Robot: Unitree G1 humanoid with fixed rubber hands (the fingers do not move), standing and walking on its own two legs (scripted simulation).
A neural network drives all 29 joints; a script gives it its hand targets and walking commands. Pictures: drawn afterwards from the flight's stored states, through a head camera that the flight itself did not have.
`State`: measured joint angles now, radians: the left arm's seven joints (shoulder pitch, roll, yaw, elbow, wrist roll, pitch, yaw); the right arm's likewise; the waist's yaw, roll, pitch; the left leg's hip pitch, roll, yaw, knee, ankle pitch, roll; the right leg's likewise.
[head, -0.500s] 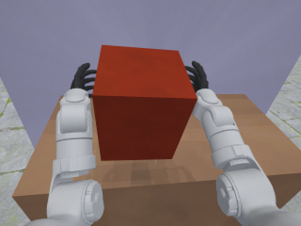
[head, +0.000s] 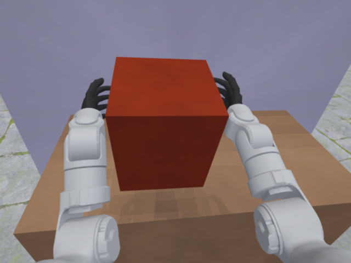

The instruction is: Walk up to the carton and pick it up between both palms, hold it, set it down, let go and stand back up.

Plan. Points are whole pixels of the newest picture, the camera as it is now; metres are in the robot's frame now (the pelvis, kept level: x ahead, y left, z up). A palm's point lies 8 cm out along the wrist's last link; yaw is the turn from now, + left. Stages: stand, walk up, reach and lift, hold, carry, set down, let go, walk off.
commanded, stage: hold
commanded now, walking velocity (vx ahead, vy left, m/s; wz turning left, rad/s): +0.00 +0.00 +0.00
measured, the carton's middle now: (162, 126) +0.39 +0.01 +0.17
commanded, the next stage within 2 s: none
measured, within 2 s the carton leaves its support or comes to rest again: neither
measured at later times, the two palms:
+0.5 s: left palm (90, 113) +0.35 +0.17 +0.23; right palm (229, 112) +0.36 -0.14 +0.22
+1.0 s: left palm (91, 115) +0.35 +0.16 +0.23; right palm (230, 114) +0.36 -0.14 +0.22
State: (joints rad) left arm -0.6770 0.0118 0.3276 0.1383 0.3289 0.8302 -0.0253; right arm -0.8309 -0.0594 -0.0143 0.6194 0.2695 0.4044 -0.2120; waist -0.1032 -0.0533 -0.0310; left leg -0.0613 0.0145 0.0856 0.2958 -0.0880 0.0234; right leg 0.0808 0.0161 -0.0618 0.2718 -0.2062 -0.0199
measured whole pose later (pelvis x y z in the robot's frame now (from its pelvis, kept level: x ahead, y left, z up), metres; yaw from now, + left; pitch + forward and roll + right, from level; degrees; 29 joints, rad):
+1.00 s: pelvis +0.00 +0.00 +0.00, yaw +0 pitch -10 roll +0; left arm -0.65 0.00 0.33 0.06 0.37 0.83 -0.07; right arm -0.77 -0.04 0.00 0.55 0.24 0.38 -0.22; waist -0.10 -0.05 0.02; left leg -0.03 0.01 0.07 0.29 -0.09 0.02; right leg 0.10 0.02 -0.06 0.27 -0.21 -0.02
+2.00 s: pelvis +0.00 +0.00 +0.00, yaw +0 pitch -10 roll +0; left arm -0.67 0.00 0.34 0.09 0.37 0.83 -0.06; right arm -0.79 -0.04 -0.01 0.59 0.23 0.38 -0.21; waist -0.10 -0.05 0.01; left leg -0.03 0.00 0.06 0.29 -0.09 0.02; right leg 0.11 0.02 -0.06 0.27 -0.21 -0.02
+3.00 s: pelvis +0.00 +0.00 +0.00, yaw -1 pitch -10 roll +0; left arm -0.69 0.00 0.34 0.11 0.38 0.83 -0.06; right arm -0.80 -0.04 -0.02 0.61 0.23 0.38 -0.21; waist -0.09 -0.05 0.01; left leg -0.03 0.01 0.06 0.29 -0.08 0.02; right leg 0.09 0.02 -0.05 0.28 -0.20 -0.02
